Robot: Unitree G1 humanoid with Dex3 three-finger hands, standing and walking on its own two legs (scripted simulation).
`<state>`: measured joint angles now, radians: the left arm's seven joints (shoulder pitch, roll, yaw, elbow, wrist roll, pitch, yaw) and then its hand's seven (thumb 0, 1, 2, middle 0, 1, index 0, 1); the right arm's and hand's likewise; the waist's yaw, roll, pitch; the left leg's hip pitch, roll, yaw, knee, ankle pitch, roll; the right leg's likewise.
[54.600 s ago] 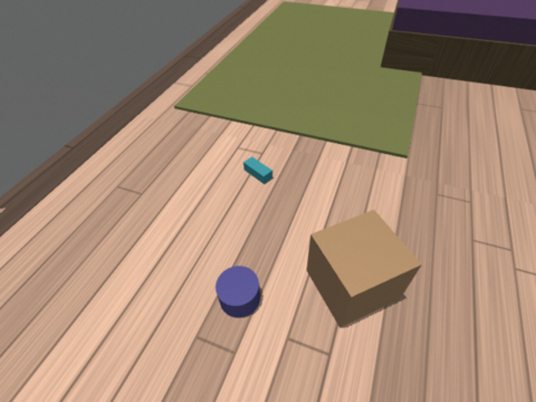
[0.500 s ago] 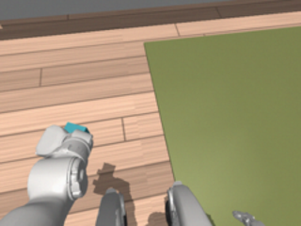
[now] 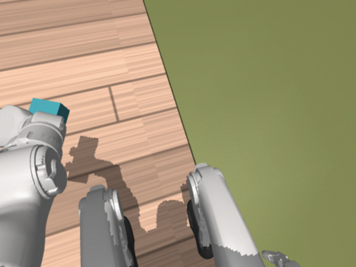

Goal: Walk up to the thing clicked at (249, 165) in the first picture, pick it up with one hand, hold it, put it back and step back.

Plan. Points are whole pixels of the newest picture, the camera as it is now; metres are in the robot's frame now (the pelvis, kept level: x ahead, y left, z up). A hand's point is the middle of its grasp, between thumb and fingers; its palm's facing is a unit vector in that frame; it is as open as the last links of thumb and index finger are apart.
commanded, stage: crouch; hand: left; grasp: from above
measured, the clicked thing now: (42, 135) +0.47 +0.27 -0.17
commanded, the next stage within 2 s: lower in 0.80 s
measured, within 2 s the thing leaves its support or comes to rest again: neither
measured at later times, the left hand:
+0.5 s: hand (50, 133) +0.48 +0.27 -0.22, palm faces -0.06 -0.43 -0.90, open 9.5 cm
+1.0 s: hand (53, 136) +0.49 +0.28 -0.25, palm faces -0.08 -0.42 -0.90, open 9.7 cm
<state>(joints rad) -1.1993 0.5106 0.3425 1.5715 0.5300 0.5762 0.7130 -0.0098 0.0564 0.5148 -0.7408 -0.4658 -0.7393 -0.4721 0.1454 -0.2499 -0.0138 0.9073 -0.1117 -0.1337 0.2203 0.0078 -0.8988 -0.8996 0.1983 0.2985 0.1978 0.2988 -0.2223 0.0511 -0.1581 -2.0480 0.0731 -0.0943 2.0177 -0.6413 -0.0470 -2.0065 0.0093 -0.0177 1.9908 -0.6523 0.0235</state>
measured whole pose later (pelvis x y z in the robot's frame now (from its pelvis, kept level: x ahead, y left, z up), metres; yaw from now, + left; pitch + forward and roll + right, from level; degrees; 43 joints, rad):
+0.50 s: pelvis -0.01 +0.00 -0.09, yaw -2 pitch +36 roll -5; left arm -1.32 0.69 0.43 1.69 0.63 0.55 0.70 -0.01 0.09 0.46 -0.72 -0.48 -0.72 -0.49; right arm 0.14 -0.32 0.01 0.88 -0.13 -0.18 0.30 0.01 -0.90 -0.90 0.20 0.30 0.20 0.30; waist -0.27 0.04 -0.04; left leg -2.28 0.07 -0.15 2.31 -0.67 -0.05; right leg -2.24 0.03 -0.03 2.26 -0.66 0.04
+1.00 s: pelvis -0.01 +0.00 -0.11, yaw -4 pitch +34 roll -7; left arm -1.33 0.78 0.42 1.70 0.66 0.54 0.70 -0.01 0.04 0.51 -0.70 -0.58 -0.70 -0.58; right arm 0.14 -0.33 0.07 0.87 -0.16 -0.18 0.35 0.00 -0.91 -0.90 0.20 0.30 0.20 0.30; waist -0.31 0.02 0.05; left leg -2.32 0.05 -0.20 2.39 -0.68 -0.06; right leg -2.25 0.04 -0.07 2.32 -0.67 0.04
